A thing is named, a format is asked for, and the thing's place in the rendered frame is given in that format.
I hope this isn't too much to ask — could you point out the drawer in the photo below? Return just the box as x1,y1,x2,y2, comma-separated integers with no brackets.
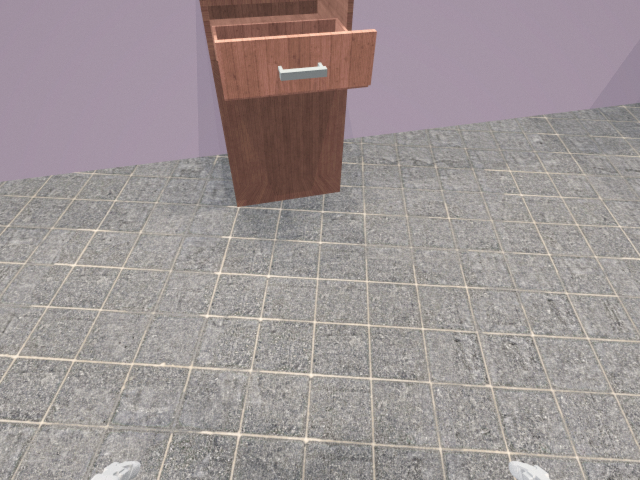
212,18,377,101

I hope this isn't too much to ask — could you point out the cabinet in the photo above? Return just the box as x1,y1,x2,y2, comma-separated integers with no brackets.
199,0,354,207

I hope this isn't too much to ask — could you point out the handle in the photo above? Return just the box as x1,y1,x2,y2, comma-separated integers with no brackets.
278,62,327,81

